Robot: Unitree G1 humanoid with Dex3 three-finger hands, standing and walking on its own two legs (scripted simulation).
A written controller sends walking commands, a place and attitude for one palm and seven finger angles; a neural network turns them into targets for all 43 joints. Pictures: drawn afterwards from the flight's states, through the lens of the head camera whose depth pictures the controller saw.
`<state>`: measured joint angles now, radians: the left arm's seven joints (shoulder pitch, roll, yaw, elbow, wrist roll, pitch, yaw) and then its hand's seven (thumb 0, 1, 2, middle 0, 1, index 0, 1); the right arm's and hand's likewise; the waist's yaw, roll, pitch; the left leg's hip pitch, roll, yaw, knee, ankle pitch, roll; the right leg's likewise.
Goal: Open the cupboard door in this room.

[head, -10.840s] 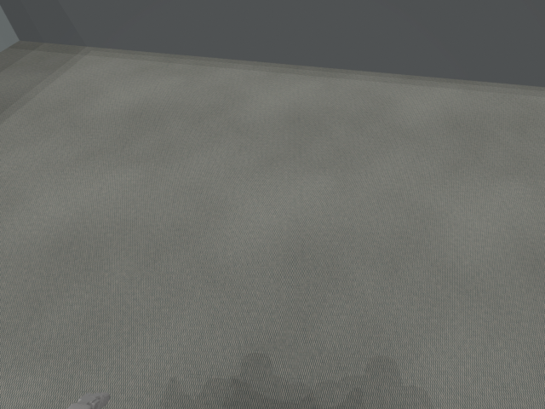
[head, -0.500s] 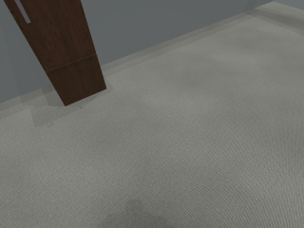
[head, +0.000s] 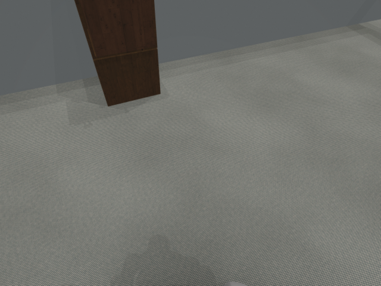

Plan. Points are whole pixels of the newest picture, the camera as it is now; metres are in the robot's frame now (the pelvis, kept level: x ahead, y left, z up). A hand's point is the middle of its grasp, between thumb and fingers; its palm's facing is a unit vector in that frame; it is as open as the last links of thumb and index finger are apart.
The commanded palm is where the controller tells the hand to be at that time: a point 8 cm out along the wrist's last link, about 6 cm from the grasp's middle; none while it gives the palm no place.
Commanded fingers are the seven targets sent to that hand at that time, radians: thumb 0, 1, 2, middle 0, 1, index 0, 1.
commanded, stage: turn or walk to find it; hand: left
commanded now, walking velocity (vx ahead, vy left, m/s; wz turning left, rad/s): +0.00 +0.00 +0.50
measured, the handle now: out of the picture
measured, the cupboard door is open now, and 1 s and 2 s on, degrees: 0 0 0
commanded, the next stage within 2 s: stand and wait in 1.48 s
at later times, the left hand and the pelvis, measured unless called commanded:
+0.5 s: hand out of the picture -0.03 +0.16 -0.15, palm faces +0.28 -0.93 -0.25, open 7.3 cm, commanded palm none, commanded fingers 0.00 0.90 0.90 -0.20 -0.30 -0.20 -0.30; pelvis -0.02 -0.03 +0.01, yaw +15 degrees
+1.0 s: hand out of the picture -0.03 +0.25 -0.16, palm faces +0.46 -0.85 -0.26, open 7.4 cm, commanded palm none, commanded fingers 0.00 0.90 0.90 -0.20 -0.30 -0.20 -0.30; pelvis -0.01 +0.03 +0.00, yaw +26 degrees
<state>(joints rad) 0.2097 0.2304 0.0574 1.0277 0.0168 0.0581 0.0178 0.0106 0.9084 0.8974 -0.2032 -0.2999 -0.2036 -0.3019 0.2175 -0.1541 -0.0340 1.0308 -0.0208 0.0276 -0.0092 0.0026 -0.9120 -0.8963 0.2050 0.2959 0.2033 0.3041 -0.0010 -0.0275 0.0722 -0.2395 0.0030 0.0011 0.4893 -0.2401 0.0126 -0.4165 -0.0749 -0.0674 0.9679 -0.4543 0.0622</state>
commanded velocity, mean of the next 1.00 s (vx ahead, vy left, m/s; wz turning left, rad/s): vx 0.04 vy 0.00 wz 0.43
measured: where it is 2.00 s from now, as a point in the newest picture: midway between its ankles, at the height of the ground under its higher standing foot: outside the picture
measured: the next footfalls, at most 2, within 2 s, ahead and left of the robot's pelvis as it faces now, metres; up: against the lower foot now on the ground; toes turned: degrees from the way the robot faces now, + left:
right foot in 0.20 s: +0.02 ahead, -0.14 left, +0.00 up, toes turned +3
left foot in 0.68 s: +0.00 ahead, +0.14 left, +0.00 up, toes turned +27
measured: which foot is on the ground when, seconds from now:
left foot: down 0.00-0.22, up 0.24-0.66, down 0.68-1.00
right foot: up 0.00-0.18, down 0.20-0.68, up 0.70-1.00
